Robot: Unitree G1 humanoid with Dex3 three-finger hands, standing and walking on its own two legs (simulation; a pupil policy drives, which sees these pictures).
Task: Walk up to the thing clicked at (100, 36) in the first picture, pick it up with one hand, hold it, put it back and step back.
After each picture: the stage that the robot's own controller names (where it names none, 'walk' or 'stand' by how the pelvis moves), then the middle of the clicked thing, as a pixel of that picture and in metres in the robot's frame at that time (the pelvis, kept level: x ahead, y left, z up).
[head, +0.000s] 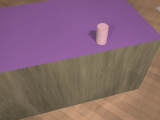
stand; (102, 34) +0.77 -0.09 -0.11
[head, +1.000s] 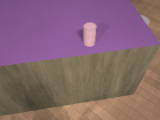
rise first; (89, 34) +0.69 +0.01 -0.08
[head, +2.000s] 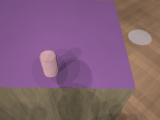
stand; (49, 64) +0.47 +0.21 -0.08
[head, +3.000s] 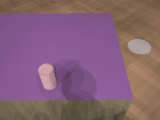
stand; (47, 77) +0.46 +0.20 -0.10
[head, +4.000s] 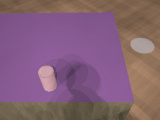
stand; (48, 78) +0.45 +0.19 -0.11
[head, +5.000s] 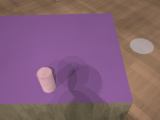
stand; (46, 80) +0.45 +0.20 -0.11
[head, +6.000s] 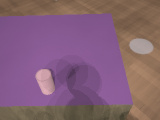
stand; (45, 82) +0.44 +0.21 -0.11
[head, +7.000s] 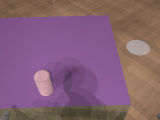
rise first; (44, 83) +0.43 +0.22 -0.11
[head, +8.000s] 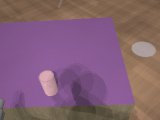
go down; (48, 83) +0.44 +0.21 -0.11
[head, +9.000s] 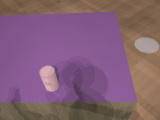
go down; (49, 78) +0.44 +0.21 -0.10
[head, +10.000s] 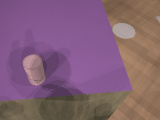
go down; (34, 70) +0.43 +0.19 -0.04
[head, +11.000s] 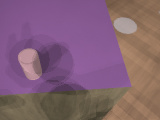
approach; (31, 65) +0.44 +0.20 -0.04
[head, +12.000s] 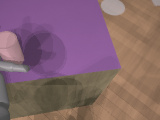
close; (10, 50) +0.47 +0.21 +0.00
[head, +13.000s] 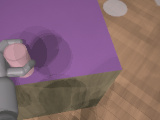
lift; (20, 61) +0.43 +0.19 +0.00
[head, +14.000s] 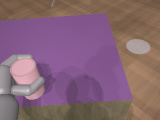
lift; (29, 79) +0.31 +0.19 +0.12
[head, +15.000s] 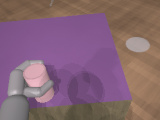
hold; (39, 83) +0.33 +0.16 +0.08
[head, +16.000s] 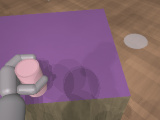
hold; (32, 78) +0.33 +0.18 +0.10
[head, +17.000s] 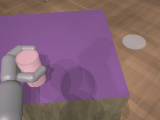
crouch; (32, 69) +0.37 +0.19 +0.09
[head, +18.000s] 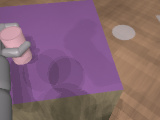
lower; (17, 46) +0.46 +0.21 +0.10
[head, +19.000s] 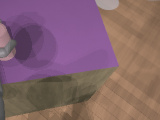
lower; (0, 42) +0.49 +0.22 +0.00
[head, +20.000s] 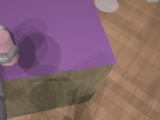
lower; (3, 48) +0.48 +0.21 +0.01
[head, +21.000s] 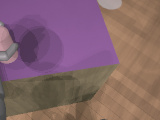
lower; (2, 45) +0.48 +0.21 +0.01
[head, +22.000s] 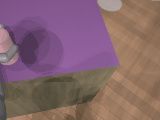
lower; (3, 47) +0.47 +0.22 +0.01
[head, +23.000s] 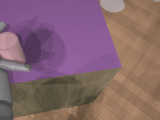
withdraw; (11, 51) +0.46 +0.20 +0.00
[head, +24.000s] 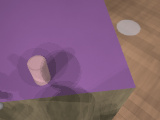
sink last; (39, 71) +0.43 +0.18 -0.04
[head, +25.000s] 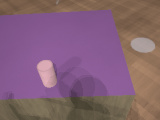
stand; (47, 74) +0.46 +0.20 -0.05
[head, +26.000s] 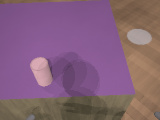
stand; (42, 72) +0.44 +0.20 -0.04
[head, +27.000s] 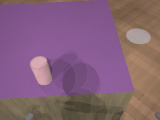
stand; (41, 71) +0.44 +0.20 -0.04
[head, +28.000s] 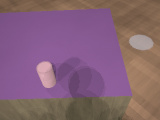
stand; (46, 75) +0.46 +0.20 -0.08
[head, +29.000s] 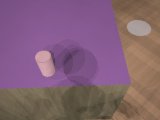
walk; (45, 64) +0.48 +0.20 -0.10
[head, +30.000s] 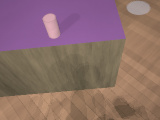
walk; (51, 26) +0.70 +0.21 -0.08
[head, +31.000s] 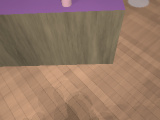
stand; out of the picture +1.00 +0.15 -0.08
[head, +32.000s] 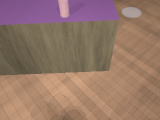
stand; (64, 7) +1.02 +0.17 -0.11
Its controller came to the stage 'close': yes
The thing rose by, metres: 0.21
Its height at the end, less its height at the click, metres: +0.00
